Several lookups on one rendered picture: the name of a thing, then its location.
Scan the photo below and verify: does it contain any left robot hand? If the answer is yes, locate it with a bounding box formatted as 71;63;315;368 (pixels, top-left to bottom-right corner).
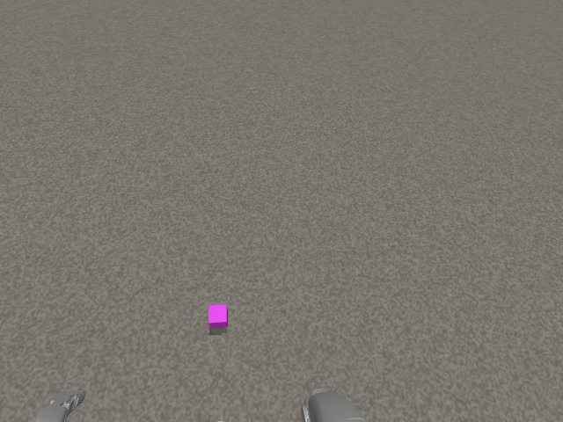
33;390;85;422

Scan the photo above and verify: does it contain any cube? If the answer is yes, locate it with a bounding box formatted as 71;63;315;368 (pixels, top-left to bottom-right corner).
208;304;228;329

